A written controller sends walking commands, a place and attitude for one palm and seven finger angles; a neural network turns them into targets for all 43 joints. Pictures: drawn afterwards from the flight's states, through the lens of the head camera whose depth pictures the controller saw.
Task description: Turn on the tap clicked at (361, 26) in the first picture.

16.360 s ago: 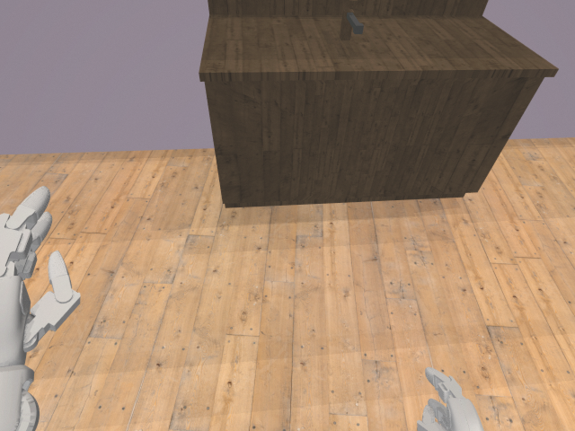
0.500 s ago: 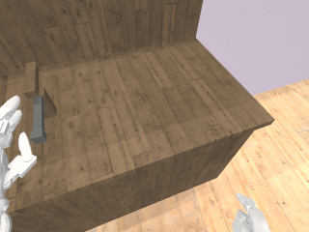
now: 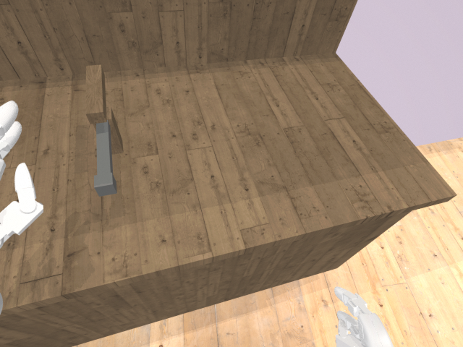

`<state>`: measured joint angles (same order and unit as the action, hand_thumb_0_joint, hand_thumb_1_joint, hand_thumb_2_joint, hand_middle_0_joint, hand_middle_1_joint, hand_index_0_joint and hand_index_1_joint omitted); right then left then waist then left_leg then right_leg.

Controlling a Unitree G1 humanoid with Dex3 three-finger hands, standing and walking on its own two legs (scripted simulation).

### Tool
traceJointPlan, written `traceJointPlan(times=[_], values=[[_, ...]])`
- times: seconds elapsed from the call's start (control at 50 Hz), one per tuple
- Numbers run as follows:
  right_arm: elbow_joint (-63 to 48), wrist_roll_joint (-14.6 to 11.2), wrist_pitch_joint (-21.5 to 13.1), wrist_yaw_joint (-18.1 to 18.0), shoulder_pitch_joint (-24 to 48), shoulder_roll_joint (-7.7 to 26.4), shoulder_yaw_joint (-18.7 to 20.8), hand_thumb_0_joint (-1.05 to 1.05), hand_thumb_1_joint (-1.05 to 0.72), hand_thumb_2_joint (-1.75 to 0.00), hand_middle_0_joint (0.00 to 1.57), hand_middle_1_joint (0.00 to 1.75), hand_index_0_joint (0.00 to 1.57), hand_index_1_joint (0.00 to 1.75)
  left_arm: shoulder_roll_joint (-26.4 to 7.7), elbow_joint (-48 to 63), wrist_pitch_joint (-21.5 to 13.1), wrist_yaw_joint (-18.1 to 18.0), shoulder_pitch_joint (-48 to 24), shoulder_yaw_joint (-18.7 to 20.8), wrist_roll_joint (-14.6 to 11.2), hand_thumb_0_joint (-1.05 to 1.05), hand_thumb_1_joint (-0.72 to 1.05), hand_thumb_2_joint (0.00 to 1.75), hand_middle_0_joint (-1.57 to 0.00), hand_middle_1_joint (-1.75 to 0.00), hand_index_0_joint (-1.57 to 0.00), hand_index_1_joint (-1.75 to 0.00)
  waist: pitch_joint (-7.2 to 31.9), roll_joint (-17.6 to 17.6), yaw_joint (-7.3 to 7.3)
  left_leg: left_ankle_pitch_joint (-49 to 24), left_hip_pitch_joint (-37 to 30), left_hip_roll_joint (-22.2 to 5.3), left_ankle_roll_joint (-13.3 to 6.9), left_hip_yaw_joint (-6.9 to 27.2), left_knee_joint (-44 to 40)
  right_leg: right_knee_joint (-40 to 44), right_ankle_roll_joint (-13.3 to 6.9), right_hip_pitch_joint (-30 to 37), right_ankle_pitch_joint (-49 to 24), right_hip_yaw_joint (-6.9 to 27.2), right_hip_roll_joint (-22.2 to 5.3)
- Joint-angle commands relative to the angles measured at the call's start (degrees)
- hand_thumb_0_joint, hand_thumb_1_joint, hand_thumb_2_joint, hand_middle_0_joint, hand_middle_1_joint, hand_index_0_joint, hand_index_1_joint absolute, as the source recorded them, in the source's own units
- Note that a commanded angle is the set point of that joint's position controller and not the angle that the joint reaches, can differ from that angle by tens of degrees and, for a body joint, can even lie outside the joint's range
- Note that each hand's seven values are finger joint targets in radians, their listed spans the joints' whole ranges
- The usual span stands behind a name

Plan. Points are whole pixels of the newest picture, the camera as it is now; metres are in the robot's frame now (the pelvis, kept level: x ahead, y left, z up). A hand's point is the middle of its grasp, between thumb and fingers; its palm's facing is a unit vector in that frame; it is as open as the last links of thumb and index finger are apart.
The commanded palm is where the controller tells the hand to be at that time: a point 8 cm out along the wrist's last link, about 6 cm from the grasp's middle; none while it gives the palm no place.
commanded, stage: come to a stop and stand still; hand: left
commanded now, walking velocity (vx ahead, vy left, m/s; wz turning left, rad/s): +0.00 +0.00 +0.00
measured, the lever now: (105, 184) +0.33 +0.25 +0.06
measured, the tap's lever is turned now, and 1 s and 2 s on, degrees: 0 0 0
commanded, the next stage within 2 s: look again from close up in 0.14 s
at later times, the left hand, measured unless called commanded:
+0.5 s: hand (36, 235) +0.20 +0.25 +0.17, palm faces +0.37 -0.86 -0.34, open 7.5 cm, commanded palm +0.14 +0.27 +0.18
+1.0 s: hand (57, 257) +0.18 +0.21 +0.17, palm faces +0.39 -0.89 -0.25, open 7.5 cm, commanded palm +0.12 +0.24 +0.18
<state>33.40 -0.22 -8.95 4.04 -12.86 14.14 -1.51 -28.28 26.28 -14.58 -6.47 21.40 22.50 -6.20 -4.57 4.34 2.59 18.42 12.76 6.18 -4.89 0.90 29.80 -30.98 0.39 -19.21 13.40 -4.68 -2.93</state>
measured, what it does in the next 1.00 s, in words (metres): shifts its weight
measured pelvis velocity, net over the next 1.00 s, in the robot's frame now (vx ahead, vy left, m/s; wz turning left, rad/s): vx -0.04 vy -0.04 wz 0.01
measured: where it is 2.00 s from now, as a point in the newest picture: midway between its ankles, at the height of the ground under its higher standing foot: outside the picture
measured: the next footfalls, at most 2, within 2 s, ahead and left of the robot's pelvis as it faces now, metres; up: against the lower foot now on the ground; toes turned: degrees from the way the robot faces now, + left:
none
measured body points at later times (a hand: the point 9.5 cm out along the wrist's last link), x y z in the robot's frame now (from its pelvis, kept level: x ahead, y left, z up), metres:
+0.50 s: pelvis -0.01 -0.01 +0.00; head +0.01 +0.01 +0.45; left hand +0.17 +0.29 +0.19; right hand +0.18 -0.24 -0.07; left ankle -0.04 +0.06 -0.73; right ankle +0.03 -0.13 -0.73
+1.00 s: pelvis -0.04 -0.04 +0.01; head -0.03 -0.02 +0.45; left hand +0.15 +0.26 +0.19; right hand +0.13 -0.25 -0.07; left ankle -0.04 +0.06 -0.73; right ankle +0.03 -0.13 -0.73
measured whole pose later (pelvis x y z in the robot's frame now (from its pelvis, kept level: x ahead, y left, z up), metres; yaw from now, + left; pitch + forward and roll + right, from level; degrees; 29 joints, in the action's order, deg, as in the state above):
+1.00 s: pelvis -0.04 -0.04 +0.01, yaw +1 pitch -1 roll +0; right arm 35.5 -2.2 -9.6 1.9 -13.6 10.4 -2.0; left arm -22.8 23.1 -12.5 -6.0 21.8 19.1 -9.2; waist -0.9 2.9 1.9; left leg 14.5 13.0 3.0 -1.4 2.9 28.0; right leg -25.0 -2.2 -17.2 7.7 -6.4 0.4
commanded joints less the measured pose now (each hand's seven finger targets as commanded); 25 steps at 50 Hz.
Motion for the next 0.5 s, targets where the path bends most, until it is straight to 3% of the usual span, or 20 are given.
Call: traceJointPlan(times=[0.0, 0.02, 0.04, 0.08, 0.12, 0.14, 0.2, 0.22, 0.26, 0.32, 0.34, 0.42, 0.44, 0.48], values=[[-8.78, -0.23, -2.98, 0.29, 2.21, 8.42, 4.29, 0.00, -0.90, -0.90, 0.20, 0.30, 0.20, 0.30, -8.62, 13.93, -4.15, -0.46, -4.35, 5.61, 0.43, 0.00, 0.90, 0.90, -0.20, -0.30, -0.20, -0.30, 12.70, -12.13, -0.55, -50.13, -3.52, -14.24, 7.96, 8.20, -6.01, -2.86, -0.94, 5.41, 1.85, 2.16, -1.27], [-8.93, -0.81, -2.99, 0.58, 4.49, 8.22, 4.19, 0.00, -0.90, -0.90, 0.20, 0.30, 0.20, 0.30, -7.41, 13.55, -3.54, -0.37, -4.18, 5.32, 0.47, 0.00, 0.90, 0.90, -0.20, -0.30, -0.20, -0.30, 12.96, -12.48, -0.61, -49.57, -4.74, -14.33, 7.62, 7.79, -6.98, -4.39, -1.06, 5.04, 2.28, 2.52, -0.53], [-8.72, -0.28, -2.52, 0.35, 1.42, 8.35, 4.58, 0.00, -0.90, -0.90, 0.20, 0.30, 0.20, 0.30, -7.31, 12.10, -3.62, -0.20, -3.59, 5.23, 0.43, 0.00, 0.90, 0.90, -0.20, -0.30, -0.20, -0.30, 12.44, -10.45, -0.67, -49.26, -3.63, -14.57, 8.07, 8.20, -7.00, -3.25, -1.04, 5.50, 2.34, 2.13, -0.95], [-9.04, -0.64, -1.83, 0.13, 2.19, 8.37, 4.65, 0.00, -0.90, -0.90, 0.20, 0.30, 0.20, 0.30, -7.15, 10.63, -3.22, -0.06, -3.79, 5.24, 0.07, 0.00, 0.90, 0.90, -0.20, -0.30, -0.20, -0.30, 11.19, -7.48, -0.74, -44.54, -1.42, -14.10, 8.66, 8.12, -7.08, -0.62, -1.12, 7.46, -1.41, 2.39, -1.47], [-9.61, -1.43, -1.45, -0.08, 5.55, 7.90, 4.10, 0.00, -0.90, -0.90, 0.20, 0.30, 0.20, 0.30, -7.34, 9.60, -2.56, 0.09, -3.33, 6.11, -0.46, 0.00, 0.90, 0.90, -0.20, -0.30, -0.20, -0.30, 11.20, -7.93, -0.76, -37.81, -0.51, -13.21, 8.54, 7.59, -8.71, -0.16, -1.18, 9.37, -3.86, 3.11, -1.25], [-9.20, -1.01, -1.12, -0.38, 2.70, 7.93, 4.44, 0.00, -0.90, -0.90, 0.20, 0.30, 0.20, 0.30, -6.27, 9.44, -2.94, 0.34, -3.12, 5.17, -0.69, 0.00, 0.90, 0.90, -0.20, -0.30, -0.20, -0.30, 11.17, -7.26, -0.80, -36.71, 0.82, -13.18, 8.77, 7.96, -8.54, 0.58, -1.25, 10.16, -4.04, 2.41, -1.48], [-9.89, -1.65, -0.89, -0.84, 4.08, 7.60, 4.21, 0.00, -0.90, -0.90, 0.20, 0.30, 0.20, 0.30, -7.11, 9.93, -2.62, 0.43, -2.29, 5.56, -1.52, 0.00, 0.90, 0.90, -0.20, -0.30, -0.20, -0.30, 12.38, -6.24, -0.62, -30.29, 2.92, -11.32, 8.62, 7.20, -7.01, 2.57, -1.43, 14.06, -13.00, 3.44, -2.68], [-10.11, -2.30, -1.00, -0.80, 6.53, 7.59, 3.91, 0.00, -0.90, -0.90, 0.20, 0.30, 0.20, 0.30, -7.20, 11.44, -2.39, 0.40, -2.38, 6.05, -1.70, 0.00, 0.90, 0.90, -0.20, -0.30, -0.20, -0.30, 13.87, -7.88, -0.69, -28.84, 2.02, -10.71, 8.23, 7.09, -7.12, 2.00, -1.70, 14.84, -14.10, 4.53, -2.26], [-9.95, -2.07, -1.15, -1.10, 4.24, 7.56, 3.96, 0.00, -0.90, -0.90, 0.20, 0.30, 0.20, 0.30, -7.14, 12.17, -2.63, 0.44, -1.52, 5.56, -2.11, 0.00, 0.90, 0.90, -0.20, -0.30, -0.20, -0.30, 14.18, -7.88, -0.58, -29.29, 3.29, -10.29, 8.56, 7.44, -6.36, 2.46, -1.77, 16.20, -16.80, 3.78, -3.08], [-9.97, -2.80, -1.54, -1.28, 6.48, 7.42, 3.49, 0.00, -0.90, -0.90, 0.20, 0.30, 0.20, 0.30, -7.89, 13.33, -2.27, 0.19, -0.51, 6.45, -2.54, 0.00, 0.90, 0.90, -0.20, -0.30, -0.20, -0.30, 15.17, -9.11, -0.82, -27.28, 1.97, -9.77, 8.06, 7.58, -6.15, 2.68, -1.75, 15.41, -16.57, 4.65, -3.04], [-9.54, -2.30, -1.50, -1.55, 4.21, 7.27, 3.63, 0.00, -0.90, -0.90, 0.20, 0.30, 0.20, 0.30, -6.87, 12.90, -2.58, 0.21, 0.17, 5.73, -2.63, 0.00, 0.90, 0.90, -0.20, -0.30, -0.20, -0.30, 14.85, -8.24, -0.68, -27.20, 3.03, -9.96, 7.97, 7.37, -6.03, 3.09, -1.58, 15.88, -16.66, 3.27, -3.29], [-9.50, -3.18, -1.76, -2.01, 6.57, 7.20, 3.51, 0.00, -0.90, -0.90, 0.20, 0.30, 0.20, 0.30, -7.15, 11.64, -1.85, -0.04, -0.08, 5.95, -3.12, 0.00, 0.90, 0.90, -0.20, -0.30, -0.20, -0.30, 13.82, -7.92, -0.89, -22.90, 1.80, -9.37, 7.52, 7.74, -6.42, 4.57, -1.63, 14.01, -15.27, 5.11, -3.60], [-9.00, -2.74, -1.63, -2.30, 4.37, 7.07, 3.62, 0.00, -0.90, -0.90, 0.20, 0.30, 0.20, 0.30, -6.15, 10.15, -2.01, 0.00, 0.32, 5.24, -3.14, 0.00, 0.90, 0.90, -0.20, -0.30, -0.20, -0.30, 13.17, -5.88, -0.77, -21.37, 3.19, -9.53, 7.30, 7.53, -6.62, 5.24, -1.41, 14.61, -15.12, 3.83, -3.91], [-8.93, -3.04, -1.87, -2.48, 4.51, 7.23, 3.77, 0.00, -0.90, -0.90, 0.20, 0.30, 0.20, 0.30, -6.04, 9.45, -1.83, 0.01, -0.59, 4.54, -3.29, 0.00, 0.90, 0.90, -0.20, -0.30, -0.20, -0.30, 12.15, -5.18, -0.81, -17.86, 3.45, -9.15, 7.00, 7.77, -6.64, 6.53, -1.48, 13.78, -13.69, 4.94, -4.54]])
